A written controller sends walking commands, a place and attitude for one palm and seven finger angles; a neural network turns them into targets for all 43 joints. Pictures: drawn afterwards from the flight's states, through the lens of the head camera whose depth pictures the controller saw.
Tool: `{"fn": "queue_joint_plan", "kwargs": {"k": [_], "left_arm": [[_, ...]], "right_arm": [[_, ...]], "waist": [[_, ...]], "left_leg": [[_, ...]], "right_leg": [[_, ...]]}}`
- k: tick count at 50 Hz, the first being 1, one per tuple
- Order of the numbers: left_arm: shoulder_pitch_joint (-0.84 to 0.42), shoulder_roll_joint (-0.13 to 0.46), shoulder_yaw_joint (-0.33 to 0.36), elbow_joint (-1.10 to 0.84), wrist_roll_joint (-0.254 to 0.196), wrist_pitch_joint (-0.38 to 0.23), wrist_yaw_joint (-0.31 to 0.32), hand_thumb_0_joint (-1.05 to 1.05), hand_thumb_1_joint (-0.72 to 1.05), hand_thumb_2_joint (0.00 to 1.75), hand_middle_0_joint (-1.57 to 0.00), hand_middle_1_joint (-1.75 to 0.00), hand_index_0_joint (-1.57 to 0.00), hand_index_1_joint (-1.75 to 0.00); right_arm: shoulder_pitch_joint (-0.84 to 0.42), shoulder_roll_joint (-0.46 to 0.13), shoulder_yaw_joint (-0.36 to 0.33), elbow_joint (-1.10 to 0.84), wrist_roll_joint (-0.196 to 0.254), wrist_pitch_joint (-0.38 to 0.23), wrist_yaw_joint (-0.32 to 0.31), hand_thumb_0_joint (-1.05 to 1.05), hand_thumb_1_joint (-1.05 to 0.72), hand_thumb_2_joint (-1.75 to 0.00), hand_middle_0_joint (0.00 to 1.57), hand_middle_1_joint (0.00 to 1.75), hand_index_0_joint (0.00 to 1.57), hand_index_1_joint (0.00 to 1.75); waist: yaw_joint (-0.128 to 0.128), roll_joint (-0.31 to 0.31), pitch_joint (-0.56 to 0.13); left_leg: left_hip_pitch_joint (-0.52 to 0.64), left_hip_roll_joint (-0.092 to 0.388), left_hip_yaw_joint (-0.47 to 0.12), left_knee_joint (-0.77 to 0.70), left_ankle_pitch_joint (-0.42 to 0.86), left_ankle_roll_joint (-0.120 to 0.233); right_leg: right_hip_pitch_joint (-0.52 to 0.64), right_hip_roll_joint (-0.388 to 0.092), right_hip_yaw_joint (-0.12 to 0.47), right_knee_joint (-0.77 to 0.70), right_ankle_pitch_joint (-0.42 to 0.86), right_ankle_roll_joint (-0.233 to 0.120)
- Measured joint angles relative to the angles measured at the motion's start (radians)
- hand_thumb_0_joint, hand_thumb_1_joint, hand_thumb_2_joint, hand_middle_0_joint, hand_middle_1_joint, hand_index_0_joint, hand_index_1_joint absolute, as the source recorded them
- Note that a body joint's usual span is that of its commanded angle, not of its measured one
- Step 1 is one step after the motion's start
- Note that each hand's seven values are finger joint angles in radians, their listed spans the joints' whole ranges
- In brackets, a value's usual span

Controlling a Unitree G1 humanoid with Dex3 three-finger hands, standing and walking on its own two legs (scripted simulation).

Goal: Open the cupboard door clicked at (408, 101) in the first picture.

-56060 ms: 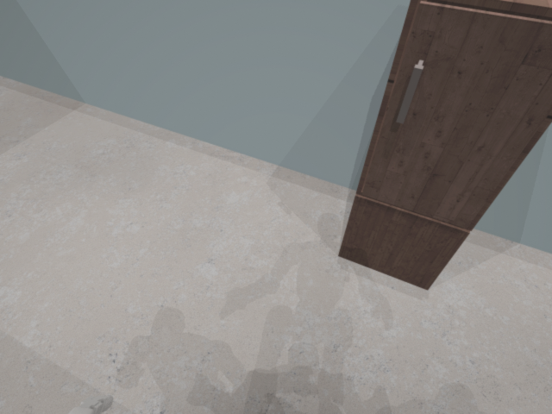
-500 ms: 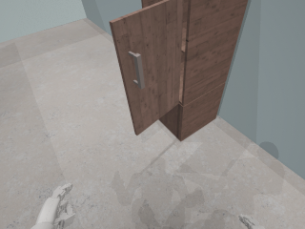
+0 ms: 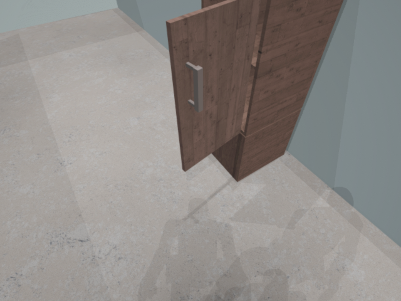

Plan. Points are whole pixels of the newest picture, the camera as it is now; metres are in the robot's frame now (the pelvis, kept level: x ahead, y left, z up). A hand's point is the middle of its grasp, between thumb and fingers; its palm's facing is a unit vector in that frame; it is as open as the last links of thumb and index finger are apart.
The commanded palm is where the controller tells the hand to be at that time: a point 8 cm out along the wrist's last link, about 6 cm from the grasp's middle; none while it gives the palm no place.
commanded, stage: let the arm hang, fingers relaxed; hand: left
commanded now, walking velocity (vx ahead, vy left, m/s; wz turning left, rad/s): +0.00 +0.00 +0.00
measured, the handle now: (194, 87) +0.66 +0.06 +0.06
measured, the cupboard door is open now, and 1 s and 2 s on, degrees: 99 99 99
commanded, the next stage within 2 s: look to check the result in 0.42 s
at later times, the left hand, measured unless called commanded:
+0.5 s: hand out of the picture +0.02 +0.16 -0.17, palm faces +0.01 -0.98 -0.19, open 7.3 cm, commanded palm none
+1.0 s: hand out of the picture +0.03 +0.14 -0.17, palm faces +0.02 -0.98 -0.20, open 7.4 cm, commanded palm none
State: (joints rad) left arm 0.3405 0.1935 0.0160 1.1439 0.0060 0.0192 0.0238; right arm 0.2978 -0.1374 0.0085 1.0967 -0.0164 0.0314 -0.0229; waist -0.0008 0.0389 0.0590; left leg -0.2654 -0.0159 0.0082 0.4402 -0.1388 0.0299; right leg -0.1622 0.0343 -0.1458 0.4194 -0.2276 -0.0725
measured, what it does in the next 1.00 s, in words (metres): stands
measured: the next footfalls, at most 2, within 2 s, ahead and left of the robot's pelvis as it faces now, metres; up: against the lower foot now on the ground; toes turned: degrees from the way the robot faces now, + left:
none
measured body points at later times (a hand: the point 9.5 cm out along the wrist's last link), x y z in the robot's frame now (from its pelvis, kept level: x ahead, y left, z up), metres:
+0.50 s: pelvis +0.02 -0.01 +0.00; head +0.03 -0.01 +0.45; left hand +0.02 +0.21 -0.16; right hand +0.00 -0.22 -0.16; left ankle +0.06 +0.10 -0.74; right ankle +0.01 -0.07 -0.74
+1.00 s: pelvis +0.04 -0.03 +0.00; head +0.05 -0.04 +0.45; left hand +0.03 +0.19 -0.15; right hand +0.02 -0.23 -0.17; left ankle +0.06 +0.10 -0.74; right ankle +0.01 -0.07 -0.74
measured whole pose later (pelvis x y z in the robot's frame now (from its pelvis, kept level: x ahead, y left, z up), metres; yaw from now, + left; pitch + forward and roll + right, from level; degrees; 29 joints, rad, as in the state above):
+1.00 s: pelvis +0.04 -0.03 +0.00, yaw -1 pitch -2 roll +1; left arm 0.29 0.12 0.00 1.15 0.00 -0.01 0.04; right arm 0.27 -0.13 0.01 1.16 -0.01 0.01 -0.04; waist -0.01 0.02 0.05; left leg -0.19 0.00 0.02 0.40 -0.18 0.00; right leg -0.09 0.06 -0.13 0.37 -0.26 -0.09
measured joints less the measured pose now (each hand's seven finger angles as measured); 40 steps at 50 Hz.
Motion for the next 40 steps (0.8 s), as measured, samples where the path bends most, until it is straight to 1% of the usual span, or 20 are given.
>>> {"fn": "queue_joint_plan", "kwargs": {"k": [6, 15, 20, 40], "left_arm": [[-0.031, -0.021, -0.004, -0.005, 0.0, -0.013, 0.004, 0.01, 0.91, 0.9, -0.2, -0.3, -0.2, -0.3], [-0.075, -0.059, -0.014, -0.014, -0.001, -0.024, 0.006, 0.01, 0.91, 0.9, -0.2, -0.3, -0.2, -0.3], [-0.076, -0.058, -0.013, -0.007, -0.002, -0.026, 0.009, 0.01, 0.92, 0.9, -0.2, -0.3, -0.2, -0.3], [-0.044, -0.065, -0.015, 0.008, -0.005, -0.028, 0.014, 0.01, 0.91, 0.9, -0.2, -0.3, -0.2, -0.3]], "right_arm": [[-0.013, -0.001, -0.002, 0.024, -0.002, -0.006, -0.003, 0.02, -0.92, -0.9, 0.2, 0.3, 0.2, 0.3], [-0.018, -0.002, -0.002, 0.042, 0.0, -0.02, -0.005, 0.01, -0.91, -0.9, 0.2, 0.3, 0.19, 0.3], [-0.017, 0.002, -0.001, 0.049, 0.001, -0.022, -0.007, 0.01, -0.91, -0.9, 0.2, 0.3, 0.19, 0.3], [-0.027, 0.006, 0.0, 0.061, 0.005, -0.021, -0.013, 0.01, -0.91, -0.9, 0.2, 0.3, 0.19, 0.3]], "waist": [[-0.002, 0.0, -0.019], [-0.012, -0.023, -0.025], [-0.014, -0.03, -0.021], [-0.008, -0.019, -0.005]], "left_leg": [[0.018, -0.009, 0.014, -0.027, 0.007, 0.005], [0.04, -0.011, 0.022, -0.049, 0.006, 0.002], [0.049, -0.006, 0.021, -0.05, 0.0, -0.003], [0.07, 0.01, 0.016, -0.046, -0.026, -0.023]], "right_leg": [[0.002, -0.01, 0.014, 0.002, -0.004, 0.007], [0.015, -0.012, 0.023, -0.005, -0.01, 0.007], [0.026, -0.006, 0.024, -0.015, -0.012, 0.003], [0.059, 0.013, 0.023, -0.038, -0.026, -0.013]]}}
